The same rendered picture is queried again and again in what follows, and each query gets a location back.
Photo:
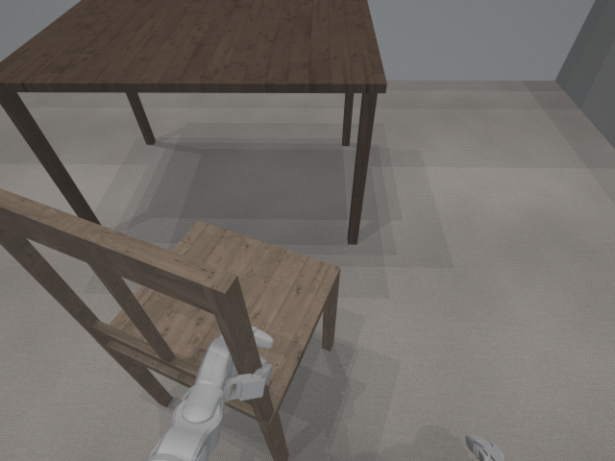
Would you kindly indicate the left robot forearm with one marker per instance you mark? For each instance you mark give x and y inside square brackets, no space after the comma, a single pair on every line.
[195,429]

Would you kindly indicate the chair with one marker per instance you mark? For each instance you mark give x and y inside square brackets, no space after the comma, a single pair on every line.
[214,282]

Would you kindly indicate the table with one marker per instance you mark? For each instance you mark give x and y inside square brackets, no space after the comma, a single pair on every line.
[200,46]

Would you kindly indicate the robot left hand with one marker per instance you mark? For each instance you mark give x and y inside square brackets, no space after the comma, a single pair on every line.
[217,365]

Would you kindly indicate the robot right hand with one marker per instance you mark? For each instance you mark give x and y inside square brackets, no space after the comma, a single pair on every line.
[483,450]

